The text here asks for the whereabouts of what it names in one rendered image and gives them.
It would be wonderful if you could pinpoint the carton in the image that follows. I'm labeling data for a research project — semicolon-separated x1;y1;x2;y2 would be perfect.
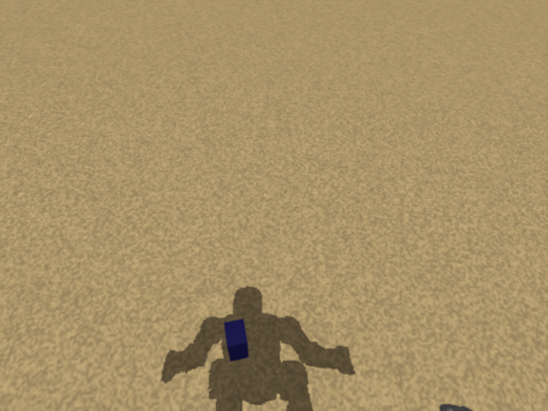
224;319;248;361

